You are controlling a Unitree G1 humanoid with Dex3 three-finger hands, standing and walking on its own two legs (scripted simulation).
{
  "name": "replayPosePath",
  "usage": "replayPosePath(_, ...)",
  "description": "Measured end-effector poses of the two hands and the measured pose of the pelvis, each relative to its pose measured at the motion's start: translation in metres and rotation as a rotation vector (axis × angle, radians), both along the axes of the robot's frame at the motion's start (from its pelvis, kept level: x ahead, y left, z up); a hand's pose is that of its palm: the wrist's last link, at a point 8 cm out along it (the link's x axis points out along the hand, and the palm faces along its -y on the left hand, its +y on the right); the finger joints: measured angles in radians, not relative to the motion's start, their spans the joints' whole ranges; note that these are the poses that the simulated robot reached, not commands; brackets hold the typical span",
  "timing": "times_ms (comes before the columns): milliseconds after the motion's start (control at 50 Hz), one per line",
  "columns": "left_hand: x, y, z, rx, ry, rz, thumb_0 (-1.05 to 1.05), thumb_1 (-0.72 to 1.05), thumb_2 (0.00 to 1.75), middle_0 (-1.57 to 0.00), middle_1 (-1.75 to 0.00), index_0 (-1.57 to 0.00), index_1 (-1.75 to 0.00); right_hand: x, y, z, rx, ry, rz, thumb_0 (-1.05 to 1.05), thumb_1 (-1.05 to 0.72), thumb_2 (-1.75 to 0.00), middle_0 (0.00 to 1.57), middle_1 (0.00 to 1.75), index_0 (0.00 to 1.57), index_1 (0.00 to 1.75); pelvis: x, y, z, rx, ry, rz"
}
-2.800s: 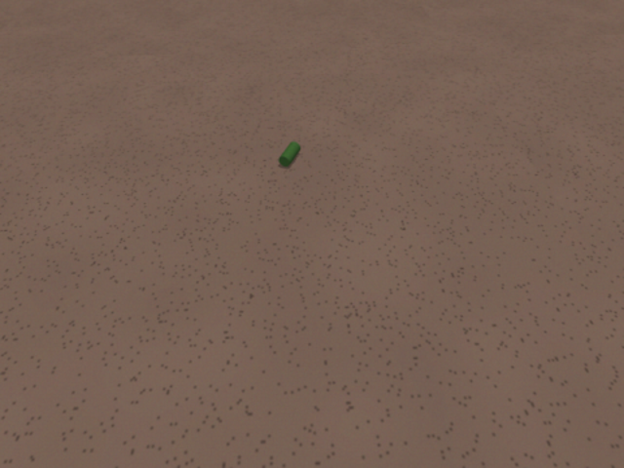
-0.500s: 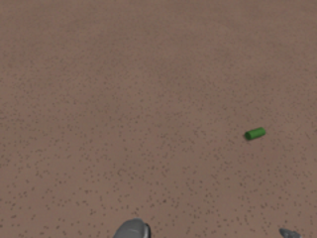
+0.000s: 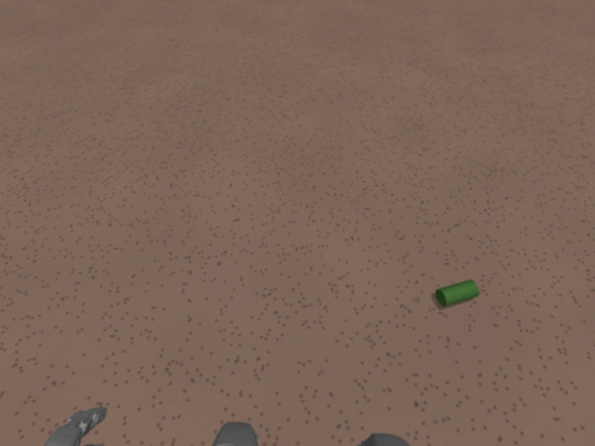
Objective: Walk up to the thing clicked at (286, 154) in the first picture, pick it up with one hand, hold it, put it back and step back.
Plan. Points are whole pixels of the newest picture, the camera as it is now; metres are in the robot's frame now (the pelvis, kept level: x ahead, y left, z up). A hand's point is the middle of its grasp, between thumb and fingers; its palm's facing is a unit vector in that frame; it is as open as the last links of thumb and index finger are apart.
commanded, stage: walk up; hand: left
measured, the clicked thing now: (456, 293) +0.71 -0.56 -0.70
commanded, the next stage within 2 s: none
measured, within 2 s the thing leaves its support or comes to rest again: neither
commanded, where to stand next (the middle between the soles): +0.39 -0.86 m, yaw +14 degrees
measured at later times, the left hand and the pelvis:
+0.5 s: hand (249, 442) +0.15 +0.10 -0.15, palm faces +0.03 -0.96 -0.28, open 7.4 cm; pelvis +0.11 -0.18 +0.01, yaw +6 degrees
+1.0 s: hand out of the picture +0.14 -0.14 -0.12, palm faces +0.17 -0.91 -0.37, open 7.4 cm; pelvis +0.19 -0.42 +0.02, yaw +10 degrees
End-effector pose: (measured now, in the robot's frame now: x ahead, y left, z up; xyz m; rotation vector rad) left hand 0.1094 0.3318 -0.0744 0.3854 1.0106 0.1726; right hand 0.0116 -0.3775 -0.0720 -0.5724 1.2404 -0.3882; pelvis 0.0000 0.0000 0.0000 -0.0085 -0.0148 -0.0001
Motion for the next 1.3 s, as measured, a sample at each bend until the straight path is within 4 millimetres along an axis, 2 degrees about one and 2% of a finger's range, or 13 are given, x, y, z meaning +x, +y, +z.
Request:
replayPosePath(140, -0.047, -0.045, 0.013, 0.000, 0.130, 0.151, 0.00, 0.90, 0.90, -0.21, -0.30, -0.21, -0.30, 0.103, -0.011, 0.011, 0.114, -0.091, 0.154, 0.01, -0.90, -0.90, 0.20, 0.30, 0.20, 0.30, 0.036, -0.049, 0.026, 0.011, 0.011, 0.030)
replayPosePath(260, -0.052, -0.082, -0.016, -0.037, 0.195, 0.212, 0.01, 0.90, 0.90, -0.20, -0.30, -0.20, -0.30, 0.160, -0.025, 0.011, 0.124, -0.097, 0.263, 0.00, -0.90, -0.90, 0.20, 0.30, 0.21, 0.30, 0.068, -0.086, 0.015, -0.003, 0.009, 0.079)
replayPosePath(340, -0.030, -0.122, -0.037, -0.085, 0.213, 0.195, 0.01, 0.91, 0.90, -0.20, -0.30, -0.20, -0.29, 0.173, -0.053, 0.012, 0.080, -0.110, 0.246, 0.00, -0.90, -0.90, 0.21, 0.30, 0.21, 0.30, 0.083, -0.110, 0.007, 0.034, -0.002, 0.097)
replayPosePath(480, 0.028, -0.183, -0.038, -0.124, 0.153, 0.123, 0.01, 0.91, 0.90, -0.21, -0.30, -0.20, -0.30, 0.177, -0.126, 0.036, 0.022, -0.140, 0.191, 0.00, -0.90, -0.90, 0.21, 0.30, 0.21, 0.30, 0.104, -0.169, 0.013, 0.028, -0.013, 0.101)
replayPosePath(560, 0.056, -0.210, -0.034, -0.094, 0.104, 0.120, 0.01, 0.91, 0.90, -0.21, -0.30, -0.20, -0.30, 0.179, -0.182, 0.037, -0.005, -0.108, 0.198, 0.00, -0.89, -0.90, 0.21, 0.30, 0.21, 0.31, 0.114, -0.214, 0.008, 0.025, -0.008, 0.109)
replayPosePath(640, 0.074, -0.246, -0.029, -0.035, 0.086, 0.133, 0.00, 0.91, 0.90, -0.20, -0.30, -0.20, -0.30, 0.191, -0.253, 0.025, -0.024, -0.079, 0.198, 0.00, -0.89, -0.90, 0.21, 0.30, 0.21, 0.31, 0.128, -0.270, -0.005, 0.028, 0.008, 0.120)
replayPosePath(720, 0.065, -0.295, -0.023, 0.016, 0.082, 0.180, 0.00, 0.91, 0.90, -0.20, -0.30, -0.20, -0.29, 0.218, -0.318, 0.001, -0.049, -0.043, 0.172, 0.00, -0.89, -0.90, 0.21, 0.30, 0.21, 0.30, 0.141, -0.320, -0.015, -0.002, -0.001, 0.140)
replayPosePath(780, 0.044, -0.333, -0.011, 0.000, 0.124, 0.252, 0.00, 0.91, 0.90, -0.20, -0.30, -0.20, -0.29, 0.244, -0.331, -0.001, -0.008, -0.041, 0.176, 0.01, -0.90, -0.90, 0.20, 0.30, 0.20, 0.30, 0.153, -0.342, 0.000, 0.012, 0.001, 0.158)
replayPosePath(860, 0.022, -0.373, 0.003, -0.010, 0.204, 0.299, 0.00, 0.91, 0.90, -0.21, -0.30, -0.20, -0.30, 0.279, -0.331, 0.003, 0.074, -0.060, 0.241, 0.01, -0.90, -0.90, 0.20, 0.30, 0.20, 0.30, 0.167, -0.370, 0.019, 0.019, 0.011, 0.152)
replayPosePath(980, 0.017, -0.419, -0.005, -0.032, 0.258, 0.332, 0.01, 0.90, 0.90, -0.21, -0.30, -0.20, -0.30, 0.311, -0.338, 0.004, 0.132, -0.027, 0.328, 0.00, -0.90, -0.90, 0.20, 0.30, 0.21, 0.30, 0.189, -0.411, 0.022, 0.010, 0.013, 0.173)
replayPosePath(1100, 0.063, -0.467, -0.037, -0.087, 0.230, 0.283, 0.01, 0.91, 0.90, -0.20, -0.30, -0.20, -0.30, 0.319, -0.377, 0.002, 0.095, -0.051, 0.306, 0.00, -0.90, -0.90, 0.21, 0.30, 0.21, 0.30, 0.208, -0.446, 0.007, 0.043, -0.002, 0.194)
replayPosePath(1180, 0.107, -0.498, -0.037, -0.110, 0.202, 0.176, 0.01, 0.91, 0.90, -0.20, -0.30, -0.20, -0.30, 0.314, -0.421, 0.018, 0.050, -0.120, 0.214, 0.00, -0.90, -0.90, 0.21, 0.30, 0.21, 0.31, 0.214, -0.474, 0.012, 0.033, -0.023, 0.160)
replayPosePath(1300, 0.168, -0.525, -0.029, -0.071, 0.065, 0.139, 0.01, 0.91, 0.90, -0.21, -0.30, -0.21, -0.30, 0.301, -0.501, 0.033, -0.012, -0.091, 0.214, 0.00, -0.89, -0.90, 0.21, 0.30, 0.21, 0.30, 0.222, -0.534, 0.007, 0.017, -0.023, 0.152)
